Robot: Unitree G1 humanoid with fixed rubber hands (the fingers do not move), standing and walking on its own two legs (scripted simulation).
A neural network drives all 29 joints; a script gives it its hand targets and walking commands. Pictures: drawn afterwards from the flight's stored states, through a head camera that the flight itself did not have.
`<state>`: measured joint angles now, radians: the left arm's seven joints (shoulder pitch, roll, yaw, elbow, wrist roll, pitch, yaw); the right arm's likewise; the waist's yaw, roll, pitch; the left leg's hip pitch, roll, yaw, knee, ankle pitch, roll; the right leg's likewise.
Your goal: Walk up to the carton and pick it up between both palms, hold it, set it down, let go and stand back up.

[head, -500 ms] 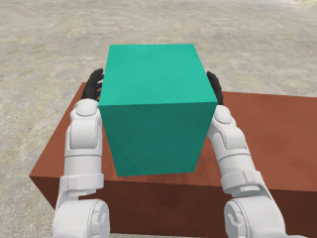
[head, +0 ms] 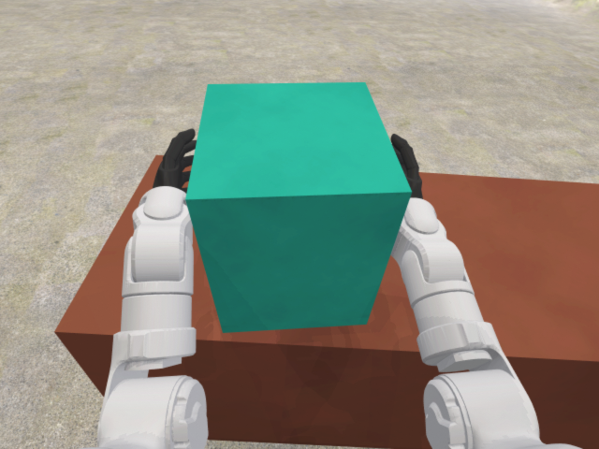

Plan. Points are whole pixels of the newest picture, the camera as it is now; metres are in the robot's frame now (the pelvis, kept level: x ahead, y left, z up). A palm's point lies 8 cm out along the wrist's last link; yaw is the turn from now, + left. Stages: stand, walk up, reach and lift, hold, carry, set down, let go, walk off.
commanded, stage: hold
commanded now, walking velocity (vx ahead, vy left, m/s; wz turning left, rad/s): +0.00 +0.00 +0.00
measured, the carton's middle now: (291, 211) +0.37 +0.00 +0.16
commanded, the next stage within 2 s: set down in 0.48 s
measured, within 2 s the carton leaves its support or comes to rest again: neither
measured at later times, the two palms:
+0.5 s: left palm (172, 191) +0.36 +0.15 +0.19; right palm (403, 197) +0.36 -0.14 +0.19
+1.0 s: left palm (174, 190) +0.38 +0.16 +0.18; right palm (394, 193) +0.39 -0.14 +0.17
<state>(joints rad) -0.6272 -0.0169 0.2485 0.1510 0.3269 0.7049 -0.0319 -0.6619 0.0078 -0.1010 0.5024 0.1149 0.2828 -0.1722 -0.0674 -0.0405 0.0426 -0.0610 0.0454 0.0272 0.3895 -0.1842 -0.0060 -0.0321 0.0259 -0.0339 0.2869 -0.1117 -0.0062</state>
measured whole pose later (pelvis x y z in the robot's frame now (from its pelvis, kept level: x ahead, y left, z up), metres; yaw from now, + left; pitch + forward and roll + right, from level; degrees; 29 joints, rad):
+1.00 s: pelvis +0.01 +0.00 +0.00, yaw +0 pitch -7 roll -1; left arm -0.60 -0.03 0.26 0.22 0.39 0.49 -0.05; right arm -0.66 0.02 -0.12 0.64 0.03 -0.01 -0.14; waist -0.04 -0.04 0.05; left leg -0.05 0.04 0.03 0.36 -0.19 -0.01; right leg -0.03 0.02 -0.04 0.28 -0.13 -0.01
